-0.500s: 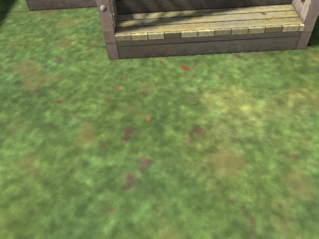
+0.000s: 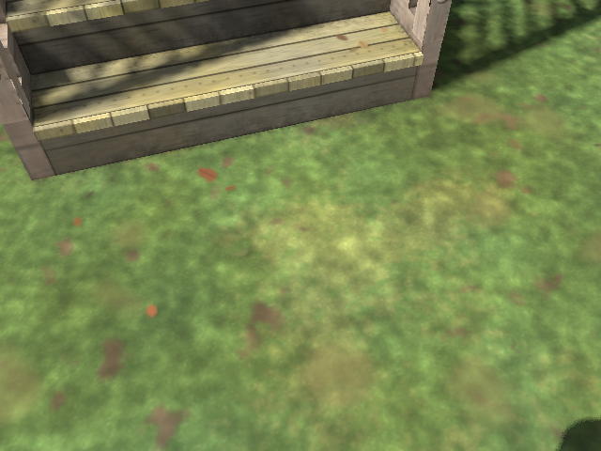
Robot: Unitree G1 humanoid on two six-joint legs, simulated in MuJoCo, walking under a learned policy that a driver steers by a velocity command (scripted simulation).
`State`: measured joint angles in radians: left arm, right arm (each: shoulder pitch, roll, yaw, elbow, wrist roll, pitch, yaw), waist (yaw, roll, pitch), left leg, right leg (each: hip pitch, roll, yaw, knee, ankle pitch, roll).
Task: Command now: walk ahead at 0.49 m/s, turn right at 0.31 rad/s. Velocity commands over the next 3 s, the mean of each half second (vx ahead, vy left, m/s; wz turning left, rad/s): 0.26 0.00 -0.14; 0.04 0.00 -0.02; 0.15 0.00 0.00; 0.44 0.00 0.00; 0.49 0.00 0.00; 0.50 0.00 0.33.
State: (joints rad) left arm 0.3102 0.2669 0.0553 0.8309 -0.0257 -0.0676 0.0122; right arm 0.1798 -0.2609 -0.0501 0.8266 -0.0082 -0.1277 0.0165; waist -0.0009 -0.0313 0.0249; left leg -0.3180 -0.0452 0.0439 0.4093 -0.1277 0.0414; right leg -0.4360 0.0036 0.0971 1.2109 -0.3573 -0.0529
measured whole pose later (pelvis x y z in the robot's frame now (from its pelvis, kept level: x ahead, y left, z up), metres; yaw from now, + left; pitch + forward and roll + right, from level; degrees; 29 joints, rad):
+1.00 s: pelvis +0.24 -0.04 +0.00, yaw -2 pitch -1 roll +0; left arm 0.20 0.21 0.04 0.98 0.00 -0.01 0.03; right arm 0.24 -0.20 -0.02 1.03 0.00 -0.02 -0.04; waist -0.01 0.00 0.03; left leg -0.20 0.02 0.01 0.53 -0.33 -0.01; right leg -0.29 0.01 -0.02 0.52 -0.23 -0.02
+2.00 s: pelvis +0.52 +0.07 +0.00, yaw -1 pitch +1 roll -1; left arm 0.25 0.27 0.05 0.97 -0.02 -0.09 0.02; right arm 0.27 -0.22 -0.05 0.96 -0.01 -0.10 0.04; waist -0.02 -0.04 0.01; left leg -0.35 -0.02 0.06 0.51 -0.18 0.06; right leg -0.49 -0.07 0.02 1.24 -0.27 -0.08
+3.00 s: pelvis +1.08 +0.03 -0.02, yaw +10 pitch +2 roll -2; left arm 0.28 0.26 0.05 0.98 0.00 -0.06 0.03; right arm 0.03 -0.25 -0.05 0.81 0.01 -0.07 0.05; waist 0.03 0.02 0.01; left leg -0.49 0.00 0.06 0.59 -0.12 0.12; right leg 0.04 -0.02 -0.24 0.45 -0.44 0.01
